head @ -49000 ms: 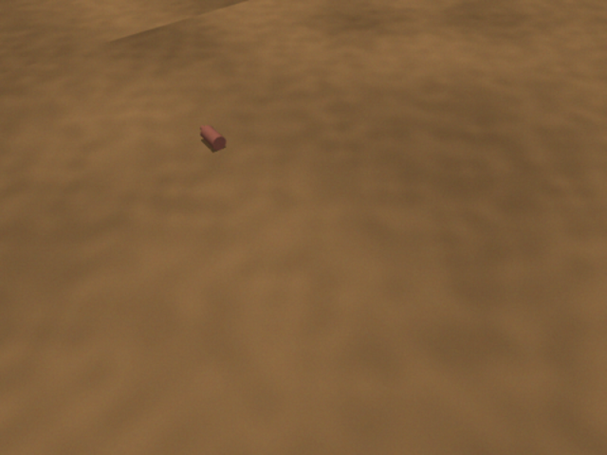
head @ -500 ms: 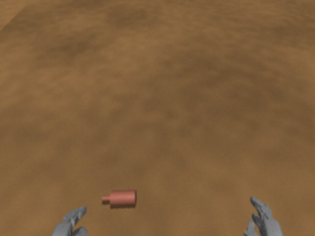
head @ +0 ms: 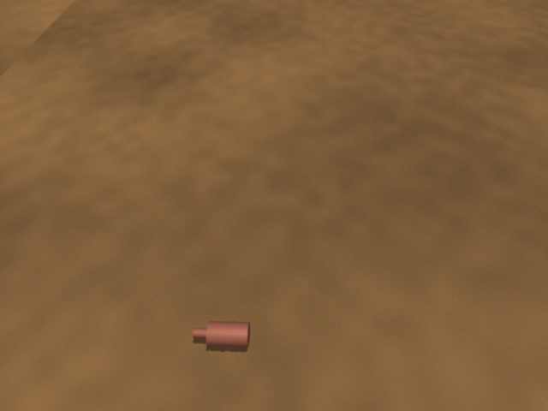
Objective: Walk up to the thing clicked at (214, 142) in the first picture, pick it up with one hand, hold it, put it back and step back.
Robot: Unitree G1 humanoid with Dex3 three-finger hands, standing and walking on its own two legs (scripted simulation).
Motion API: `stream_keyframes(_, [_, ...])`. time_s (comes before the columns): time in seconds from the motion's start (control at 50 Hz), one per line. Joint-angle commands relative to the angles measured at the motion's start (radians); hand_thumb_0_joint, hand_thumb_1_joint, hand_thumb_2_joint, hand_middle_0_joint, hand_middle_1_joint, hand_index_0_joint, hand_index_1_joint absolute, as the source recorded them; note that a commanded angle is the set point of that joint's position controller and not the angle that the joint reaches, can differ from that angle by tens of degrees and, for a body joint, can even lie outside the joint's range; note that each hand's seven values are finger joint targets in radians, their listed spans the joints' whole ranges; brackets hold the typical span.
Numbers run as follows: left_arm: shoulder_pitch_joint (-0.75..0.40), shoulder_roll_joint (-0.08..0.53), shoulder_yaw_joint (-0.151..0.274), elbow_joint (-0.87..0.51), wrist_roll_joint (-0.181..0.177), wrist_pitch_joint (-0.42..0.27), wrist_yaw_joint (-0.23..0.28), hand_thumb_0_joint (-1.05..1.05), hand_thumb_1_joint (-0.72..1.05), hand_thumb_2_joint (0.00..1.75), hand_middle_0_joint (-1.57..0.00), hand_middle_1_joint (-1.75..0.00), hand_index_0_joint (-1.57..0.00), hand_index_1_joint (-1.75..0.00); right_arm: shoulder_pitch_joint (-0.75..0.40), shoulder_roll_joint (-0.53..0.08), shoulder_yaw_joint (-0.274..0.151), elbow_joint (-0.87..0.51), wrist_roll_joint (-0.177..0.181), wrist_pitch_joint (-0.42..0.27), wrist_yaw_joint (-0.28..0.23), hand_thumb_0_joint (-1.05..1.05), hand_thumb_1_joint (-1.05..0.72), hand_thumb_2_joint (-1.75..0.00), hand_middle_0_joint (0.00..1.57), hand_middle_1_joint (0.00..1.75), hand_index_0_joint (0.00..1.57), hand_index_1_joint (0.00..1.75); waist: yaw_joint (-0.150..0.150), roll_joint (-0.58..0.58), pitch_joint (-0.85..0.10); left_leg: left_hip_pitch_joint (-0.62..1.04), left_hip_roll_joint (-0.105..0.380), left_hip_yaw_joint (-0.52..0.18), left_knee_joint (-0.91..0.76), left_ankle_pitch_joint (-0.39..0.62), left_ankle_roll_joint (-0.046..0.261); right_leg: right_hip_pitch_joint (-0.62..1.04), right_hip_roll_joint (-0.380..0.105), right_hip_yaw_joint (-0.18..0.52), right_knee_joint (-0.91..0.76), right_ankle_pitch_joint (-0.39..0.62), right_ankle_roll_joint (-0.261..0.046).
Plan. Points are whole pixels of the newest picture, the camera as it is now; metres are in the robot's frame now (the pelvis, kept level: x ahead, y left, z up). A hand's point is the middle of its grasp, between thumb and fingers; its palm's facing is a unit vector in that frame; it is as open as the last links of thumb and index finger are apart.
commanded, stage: stand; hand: left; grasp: from above
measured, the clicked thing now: (221, 333) +0.50 +0.24 -0.71
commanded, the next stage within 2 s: none
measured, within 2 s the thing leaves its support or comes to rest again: neither
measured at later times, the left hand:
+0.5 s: hand out of the picture +0.04 +0.24 -0.14, palm faces +0.05 -0.94 -0.34, open 7.4 cm
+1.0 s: hand out of the picture +0.06 +0.24 -0.13, palm faces +0.04 -0.94 -0.34, open 7.4 cm
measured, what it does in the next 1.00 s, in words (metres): stands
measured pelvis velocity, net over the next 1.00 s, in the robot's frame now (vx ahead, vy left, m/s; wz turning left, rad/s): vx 0.01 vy -0.01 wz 0.02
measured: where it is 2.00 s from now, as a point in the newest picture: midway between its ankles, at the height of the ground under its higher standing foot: outside the picture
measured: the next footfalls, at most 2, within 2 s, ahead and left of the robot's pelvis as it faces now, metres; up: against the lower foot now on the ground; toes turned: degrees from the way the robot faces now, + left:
none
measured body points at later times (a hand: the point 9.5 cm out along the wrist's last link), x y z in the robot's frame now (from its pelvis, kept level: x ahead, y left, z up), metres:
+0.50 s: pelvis +0.00 +0.00 +0.02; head +0.00 +0.00 +0.47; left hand +0.04 +0.29 -0.11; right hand +0.09 -0.28 -0.11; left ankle +0.03 +0.12 -0.72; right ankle -0.01 -0.14 -0.72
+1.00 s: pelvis +0.01 -0.01 +0.03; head +0.02 -0.01 +0.48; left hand +0.06 +0.29 -0.11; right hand +0.09 -0.29 -0.11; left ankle +0.03 +0.12 -0.72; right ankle -0.01 -0.14 -0.72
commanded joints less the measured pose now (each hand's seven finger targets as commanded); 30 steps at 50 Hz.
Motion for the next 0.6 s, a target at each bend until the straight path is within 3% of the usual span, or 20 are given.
stream_keyframes(0.0, [-0.045, 0.150, 0.041, -0.004, -0.002, -0.056, 0.007, 0.00, 0.90, 0.90, -0.20, -0.30, -0.20, -0.30, -0.066, -0.161, -0.040, -0.055, 0.009, -0.020, -0.012, 0.00, -0.90, -0.90, 0.20, 0.30, 0.20, 0.30, -0.006, 0.011, -0.062, 0.084, 0.069, -0.128, -0.236, 0.093, 0.053, 0.052, -0.040, 0.058, -0.191, 0.126, -0.055])
stream_keyframes(0.04, [-0.042, 0.152, 0.037, 0.039, -0.006, -0.060, 0.008, 0.00, 0.90, 0.90, -0.20, -0.30, -0.20, -0.30, -0.057, -0.165, -0.039, -0.027, 0.014, -0.014, -0.014, 0.00, -0.90, -0.90, 0.20, 0.30, 0.20, 0.30, -0.010, 0.000, -0.054, 0.115, 0.069, -0.121, -0.242, 0.109, 0.048, 0.065, -0.051, 0.066, -0.234, 0.143, -0.055])
stream_keyframes(0.1, [-0.039, 0.168, 0.034, 0.092, -0.011, -0.066, 0.011, 0.00, 0.90, 0.90, -0.20, -0.30, -0.20, -0.30, -0.047, -0.166, -0.034, 0.011, 0.021, -0.010, -0.016, 0.00, -0.90, -0.90, 0.20, 0.30, 0.20, 0.30, -0.016, 0.002, -0.064, 0.164, 0.074, -0.114, -0.253, 0.221, 0.041, 0.110, -0.064, 0.068, -0.267, 0.219, -0.051])
stream_keyframes(0.18, [-0.056, 0.177, 0.030, 0.150, -0.013, -0.063, 0.016, 0.00, 0.90, 0.90, -0.20, -0.30, -0.20, -0.30, -0.054, -0.165, -0.028, 0.047, 0.027, -0.002, -0.020, 0.00, -0.90, -0.90, 0.20, 0.30, 0.20, 0.30, -0.020, -0.009, -0.053, 0.195, 0.081, -0.113, -0.285, 0.262, 0.038, 0.136, -0.068, 0.060, -0.305, 0.233, -0.045])
stream_keyframes(0.34, [-0.066, 0.185, 0.018, 0.232, -0.013, -0.059, 0.012, 0.00, 0.90, 0.90, -0.20, -0.30, -0.20, -0.30, -0.083, -0.181, -0.020, 0.101, 0.033, 0.002, -0.020, 0.00, -0.90, -0.90, 0.20, 0.30, 0.20, 0.30, -0.010, 0.021, -0.016, 0.199, 0.093, -0.128, -0.363, 0.221, 0.024, 0.179, -0.067, 0.046, -0.360, 0.205, -0.035])
stream_keyframes(0.46, [-0.080, 0.196, 0.016, 0.273, -0.016, -0.056, 0.006, 0.00, 0.90, 0.90, -0.20, -0.30, -0.20, -0.30, -0.088, -0.187, -0.017, 0.129, 0.033, 0.005, -0.018, 0.00, -0.90, -0.90, 0.20, 0.30, 0.20, 0.30, -0.012, 0.031, 0.008, 0.175, 0.096, -0.137, -0.413, 0.117, 0.021, 0.196, -0.068, 0.045, -0.385, 0.165, -0.033])
stream_keyframes(0.58, [-0.100, 0.205, 0.015, 0.291, -0.017, -0.060, 0.002, 0.00, 0.90, 0.90, -0.20, -0.30, -0.20, -0.30, -0.110, -0.199, -0.015, 0.140, 0.036, 0.003, -0.015, 0.00, -0.90, -0.90, 0.20, 0.30, 0.20, 0.30, -0.009, 0.022, -0.013, 0.189, 0.102, -0.140, -0.423, 0.145, 0.024, 0.215, -0.078, 0.048, -0.399, 0.190, -0.036])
